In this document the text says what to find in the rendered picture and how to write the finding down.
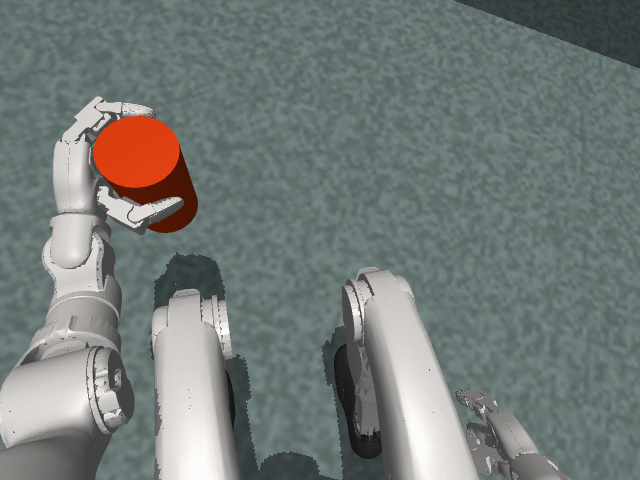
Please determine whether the can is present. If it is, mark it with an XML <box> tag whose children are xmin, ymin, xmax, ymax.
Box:
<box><xmin>93</xmin><ymin>116</ymin><xmax>198</xmax><ymax>233</ymax></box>

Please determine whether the right robot hand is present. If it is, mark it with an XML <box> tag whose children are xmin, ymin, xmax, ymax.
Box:
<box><xmin>455</xmin><ymin>390</ymin><xmax>540</xmax><ymax>479</ymax></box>

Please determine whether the left robot hand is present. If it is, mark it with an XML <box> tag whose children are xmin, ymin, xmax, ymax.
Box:
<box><xmin>52</xmin><ymin>96</ymin><xmax>184</xmax><ymax>235</ymax></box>

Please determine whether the left robot arm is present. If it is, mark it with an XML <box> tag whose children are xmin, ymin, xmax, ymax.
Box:
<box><xmin>0</xmin><ymin>212</ymin><xmax>135</xmax><ymax>480</ymax></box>

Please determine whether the right robot arm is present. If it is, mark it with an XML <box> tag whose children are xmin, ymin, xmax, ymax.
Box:
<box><xmin>509</xmin><ymin>453</ymin><xmax>571</xmax><ymax>480</ymax></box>

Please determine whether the right robot foot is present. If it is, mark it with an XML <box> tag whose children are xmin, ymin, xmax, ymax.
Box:
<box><xmin>334</xmin><ymin>344</ymin><xmax>382</xmax><ymax>459</ymax></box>

